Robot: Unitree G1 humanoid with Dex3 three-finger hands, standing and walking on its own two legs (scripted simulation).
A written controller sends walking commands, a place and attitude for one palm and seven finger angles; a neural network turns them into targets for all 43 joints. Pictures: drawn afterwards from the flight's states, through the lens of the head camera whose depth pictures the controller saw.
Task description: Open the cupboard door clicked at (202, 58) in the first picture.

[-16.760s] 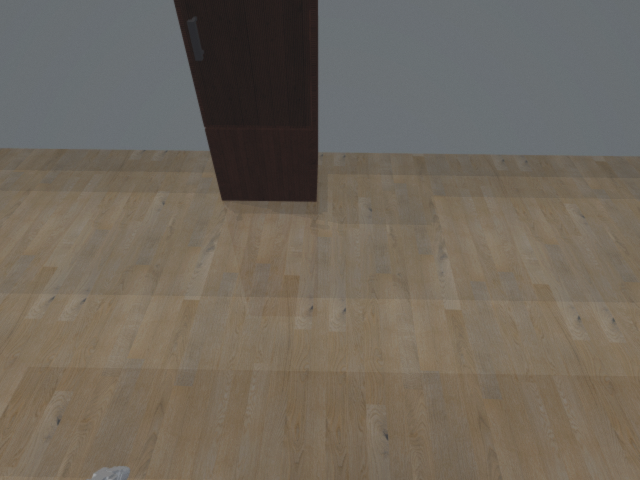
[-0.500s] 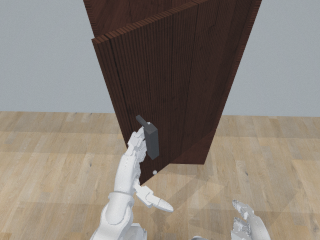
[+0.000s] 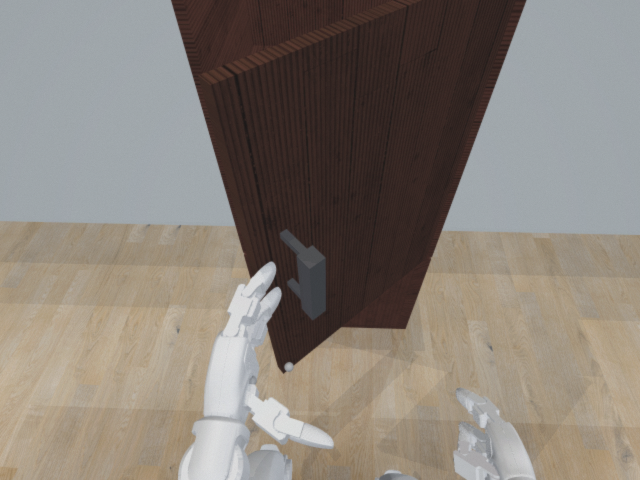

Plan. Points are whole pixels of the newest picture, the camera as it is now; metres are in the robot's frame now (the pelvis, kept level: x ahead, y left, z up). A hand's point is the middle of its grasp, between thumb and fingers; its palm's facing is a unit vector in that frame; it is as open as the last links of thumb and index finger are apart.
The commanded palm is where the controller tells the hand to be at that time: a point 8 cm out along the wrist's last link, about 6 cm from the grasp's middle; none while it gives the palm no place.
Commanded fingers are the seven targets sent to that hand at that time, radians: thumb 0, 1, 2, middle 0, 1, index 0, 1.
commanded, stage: slide the hand sideways off the handle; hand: left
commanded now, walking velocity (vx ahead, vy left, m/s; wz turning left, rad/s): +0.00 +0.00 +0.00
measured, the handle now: (301, 274) +0.35 +0.04 +0.07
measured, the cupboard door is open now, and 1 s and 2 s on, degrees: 42 42 42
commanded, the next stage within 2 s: draw the hand back to the body in 0.48 s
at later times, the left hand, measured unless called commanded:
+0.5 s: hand (240, 403) +0.20 +0.10 +0.06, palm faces -0.02 -1.00 -0.02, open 16.3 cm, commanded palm +0.18 +0.15 +0.06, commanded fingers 0.00 -0.50 0.30 -0.15 -0.30 -0.15 -0.30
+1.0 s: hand (174, 390) +0.19 +0.15 +0.11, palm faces -0.01 -1.00 -0.06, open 16.3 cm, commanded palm +0.17 +0.21 +0.13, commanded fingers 0.00 -0.43 0.33 -0.15 -0.30 -0.15 -0.30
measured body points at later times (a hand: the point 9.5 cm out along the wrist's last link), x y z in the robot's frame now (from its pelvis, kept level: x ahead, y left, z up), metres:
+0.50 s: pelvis +0.01 -0.01 -0.01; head +0.06 -0.03 +0.44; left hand +0.20 +0.15 +0.06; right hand +0.19 -0.24 -0.09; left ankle +0.05 +0.12 -0.66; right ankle -0.02 -0.11 -0.66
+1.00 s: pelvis +0.01 +0.00 +0.02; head +0.02 -0.01 +0.47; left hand +0.19 +0.20 +0.12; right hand +0.19 -0.22 -0.05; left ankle +0.05 +0.12 -0.66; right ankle -0.02 -0.11 -0.66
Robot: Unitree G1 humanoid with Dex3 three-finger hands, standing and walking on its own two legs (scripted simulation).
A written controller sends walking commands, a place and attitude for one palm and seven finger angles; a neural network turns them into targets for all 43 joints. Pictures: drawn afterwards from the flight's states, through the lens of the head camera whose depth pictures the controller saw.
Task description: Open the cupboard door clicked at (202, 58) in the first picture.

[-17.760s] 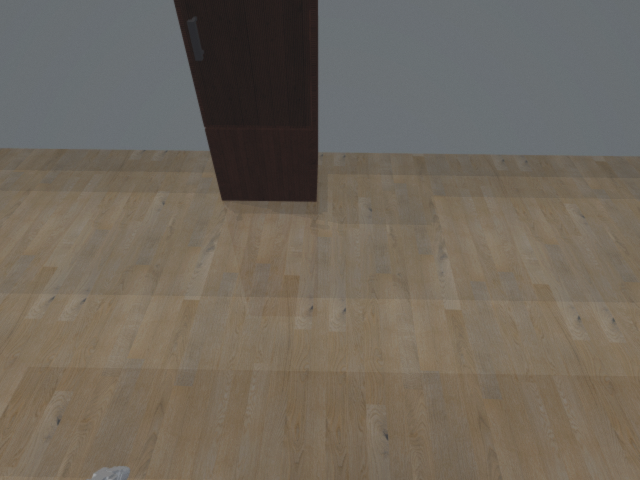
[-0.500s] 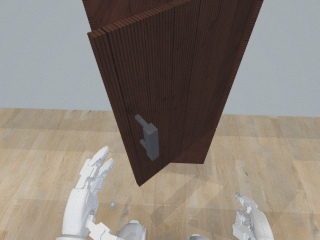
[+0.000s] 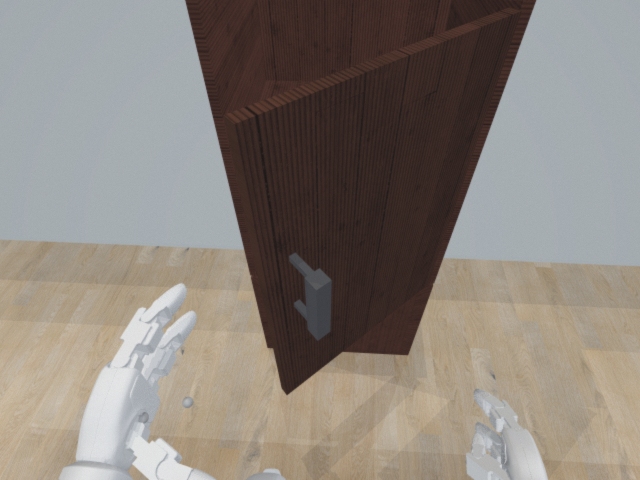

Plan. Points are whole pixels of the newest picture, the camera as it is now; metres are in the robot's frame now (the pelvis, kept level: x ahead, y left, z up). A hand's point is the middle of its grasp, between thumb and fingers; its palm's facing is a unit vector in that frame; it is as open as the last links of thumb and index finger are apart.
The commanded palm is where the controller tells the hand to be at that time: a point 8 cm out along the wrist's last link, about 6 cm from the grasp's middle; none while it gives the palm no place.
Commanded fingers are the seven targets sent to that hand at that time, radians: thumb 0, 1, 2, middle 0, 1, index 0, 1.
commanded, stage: draw the hand back to the body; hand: left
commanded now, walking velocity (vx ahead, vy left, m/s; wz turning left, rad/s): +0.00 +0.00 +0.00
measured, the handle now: (308, 296) +0.34 +0.04 +0.05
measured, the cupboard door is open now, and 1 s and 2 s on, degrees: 42 42 42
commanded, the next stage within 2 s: step back with the hand held close in 1.16 s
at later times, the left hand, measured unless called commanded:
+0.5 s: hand (70, 347) +0.20 +0.23 +0.16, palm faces +0.30 -0.88 -0.37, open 12.5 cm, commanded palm +0.16 +0.28 +0.19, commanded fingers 0.00 0.44 0.70 -0.18 -0.30 -0.18 -0.30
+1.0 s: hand (17, 298) +0.22 +0.26 +0.21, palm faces +0.43 -0.82 -0.38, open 7.6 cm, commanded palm +0.17 +0.30 +0.23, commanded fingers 0.00 0.90 0.90 -0.20 -0.30 -0.20 -0.30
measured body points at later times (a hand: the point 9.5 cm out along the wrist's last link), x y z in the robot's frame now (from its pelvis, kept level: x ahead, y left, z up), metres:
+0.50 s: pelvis +0.02 +0.02 +0.05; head +0.00 +0.00 +0.50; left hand +0.18 +0.28 +0.19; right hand +0.21 -0.19 -0.02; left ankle +0.04 +0.12 -0.68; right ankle -0.03 -0.11 -0.68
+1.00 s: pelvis +0.03 +0.01 +0.07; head +0.01 -0.01 +0.51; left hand +0.19 +0.30 +0.24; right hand +0.22 -0.22 -0.01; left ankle +0.04 +0.12 -0.68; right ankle -0.03 -0.11 -0.68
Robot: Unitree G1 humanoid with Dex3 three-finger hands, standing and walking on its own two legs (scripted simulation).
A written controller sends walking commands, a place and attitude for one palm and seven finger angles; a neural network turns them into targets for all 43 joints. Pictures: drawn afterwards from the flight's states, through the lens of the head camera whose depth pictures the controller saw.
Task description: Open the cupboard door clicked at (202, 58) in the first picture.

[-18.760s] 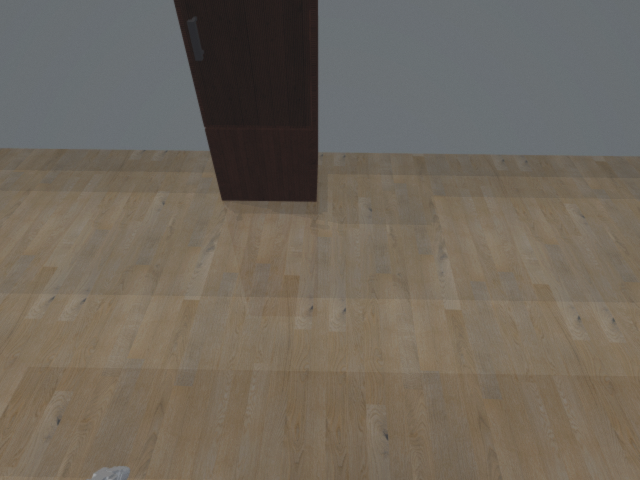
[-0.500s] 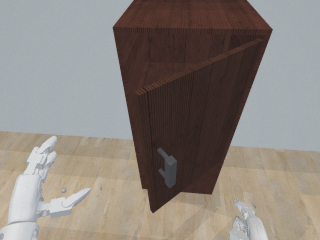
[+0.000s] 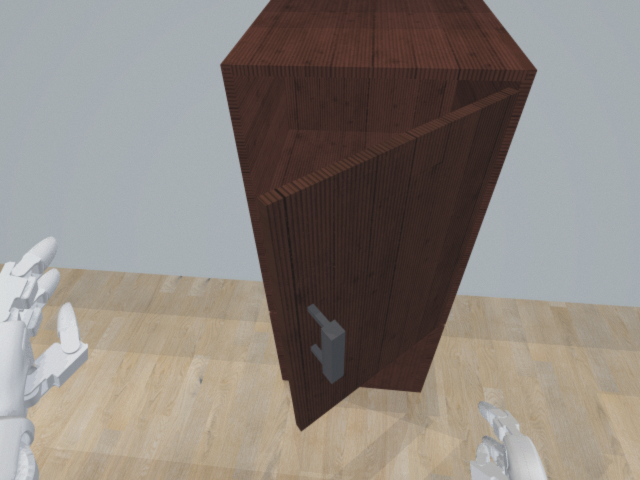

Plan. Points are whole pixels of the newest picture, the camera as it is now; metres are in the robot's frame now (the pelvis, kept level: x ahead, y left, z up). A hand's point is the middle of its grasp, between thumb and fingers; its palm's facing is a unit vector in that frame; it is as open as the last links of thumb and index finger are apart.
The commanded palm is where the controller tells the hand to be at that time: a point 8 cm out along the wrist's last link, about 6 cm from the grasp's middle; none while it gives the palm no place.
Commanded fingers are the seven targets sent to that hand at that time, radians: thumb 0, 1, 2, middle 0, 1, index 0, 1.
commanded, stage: draw the hand back to the body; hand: left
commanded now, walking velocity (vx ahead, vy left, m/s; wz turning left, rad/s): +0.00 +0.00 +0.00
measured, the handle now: (324, 343) +0.31 +0.04 -0.01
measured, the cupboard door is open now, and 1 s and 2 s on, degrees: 42 42 42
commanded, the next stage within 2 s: step back with the hand held close in 0.16 s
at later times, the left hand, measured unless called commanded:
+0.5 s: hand (83, 350) +0.18 +0.25 +0.15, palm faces +0.38 -0.79 -0.48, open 7.4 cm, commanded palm +0.13 +0.29 +0.17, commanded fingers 0.00 0.90 0.90 -0.20 -0.30 -0.20 -0.30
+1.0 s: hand out of the picture +0.10 +0.30 +0.15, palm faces +0.43 -0.75 -0.51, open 7.4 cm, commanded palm +0.03 +0.33 +0.17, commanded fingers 0.00 0.90 0.90 -0.20 -0.30 -0.20 -0.30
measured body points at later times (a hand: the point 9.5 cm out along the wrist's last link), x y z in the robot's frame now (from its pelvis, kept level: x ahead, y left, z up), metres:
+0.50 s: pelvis -0.02 -0.01 +0.00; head -0.01 -0.02 +0.45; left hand +0.16 +0.29 +0.18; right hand +0.17 -0.24 -0.08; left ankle +0.01 +0.11 -0.74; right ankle -0.05 -0.11 -0.74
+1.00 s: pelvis -0.09 +0.02 -0.01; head -0.07 +0.04 +0.44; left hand +0.07 +0.33 +0.18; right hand +0.08 -0.21 -0.09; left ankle +0.01 +0.11 -0.74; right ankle -0.10 -0.10 -0.74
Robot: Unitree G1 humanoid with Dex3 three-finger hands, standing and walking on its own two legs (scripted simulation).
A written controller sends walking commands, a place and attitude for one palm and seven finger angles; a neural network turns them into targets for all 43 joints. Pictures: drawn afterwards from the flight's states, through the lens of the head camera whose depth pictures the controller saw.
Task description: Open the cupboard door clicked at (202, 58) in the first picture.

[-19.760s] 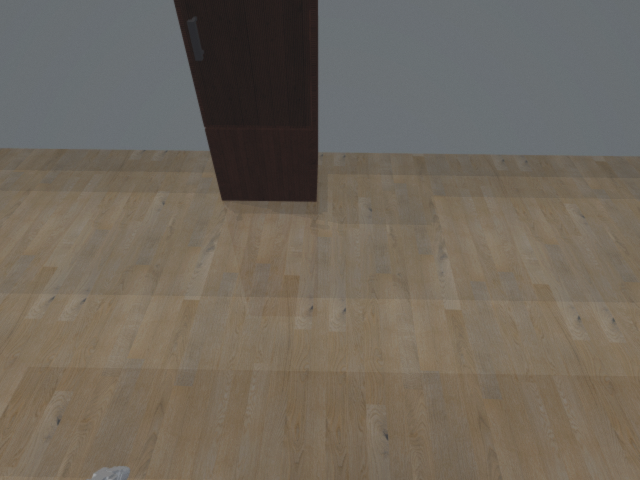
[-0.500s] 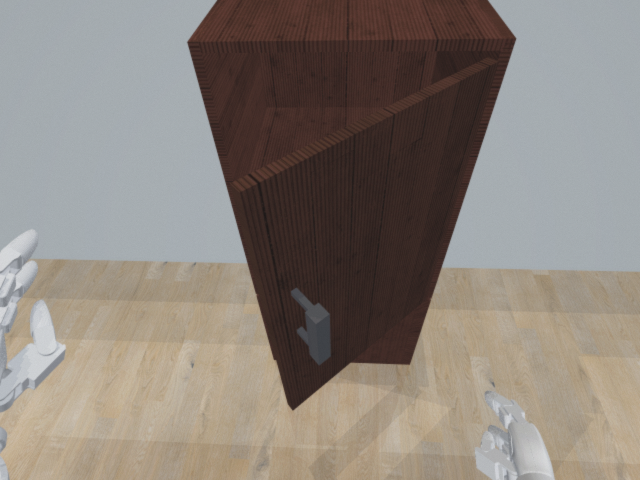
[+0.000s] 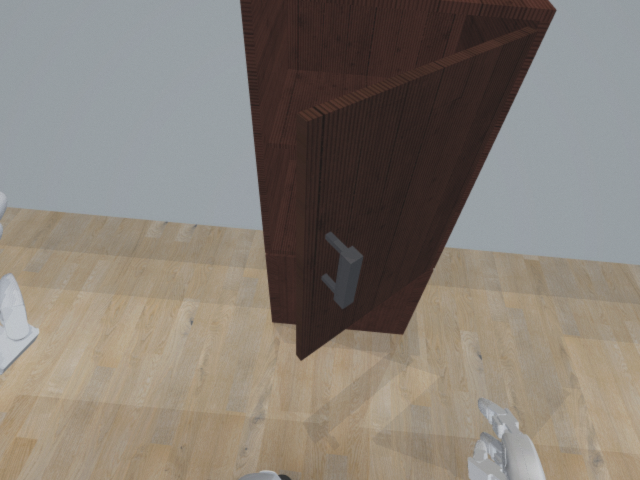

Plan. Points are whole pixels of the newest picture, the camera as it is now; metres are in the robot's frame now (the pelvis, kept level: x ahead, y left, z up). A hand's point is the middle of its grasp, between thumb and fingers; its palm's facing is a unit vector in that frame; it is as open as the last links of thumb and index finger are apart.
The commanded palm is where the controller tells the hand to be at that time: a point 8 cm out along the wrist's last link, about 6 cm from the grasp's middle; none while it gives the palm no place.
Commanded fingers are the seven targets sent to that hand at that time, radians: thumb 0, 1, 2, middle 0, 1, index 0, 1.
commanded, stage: step back with the hand held close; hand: left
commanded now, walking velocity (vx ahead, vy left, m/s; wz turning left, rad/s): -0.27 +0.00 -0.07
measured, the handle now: (338, 270) +0.41 +0.00 +0.00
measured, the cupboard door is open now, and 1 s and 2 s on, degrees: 42 42 42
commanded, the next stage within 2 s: stop stepping back and stand still in 0.46 s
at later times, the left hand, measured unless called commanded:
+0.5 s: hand out of the picture +0.13 +0.28 +0.18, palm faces +0.38 -0.83 -0.42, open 7.4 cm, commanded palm +0.07 +0.32 +0.19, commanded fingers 0.00 0.90 0.90 -0.20 -0.30 -0.20 -0.30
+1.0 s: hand out of the picture +0.01 +0.29 +0.18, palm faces +0.31 -0.82 -0.48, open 7.4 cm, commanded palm -0.02 +0.33 +0.19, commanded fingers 0.00 0.90 0.90 -0.20 -0.30 -0.20 -0.30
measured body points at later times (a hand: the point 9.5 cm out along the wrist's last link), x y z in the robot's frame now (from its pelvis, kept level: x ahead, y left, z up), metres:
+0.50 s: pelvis -0.09 +0.02 +0.00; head -0.07 +0.06 +0.45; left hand +0.10 +0.32 +0.20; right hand +0.10 -0.20 -0.06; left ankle +0.10 +0.09 -0.73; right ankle -0.21 -0.08 -0.71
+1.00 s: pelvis -0.20 +0.05 +0.01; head -0.22 +0.07 +0.46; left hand -0.01 +0.33 +0.21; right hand -0.10 -0.21 -0.08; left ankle -0.13 +0.14 -0.67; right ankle -0.21 -0.01 -0.73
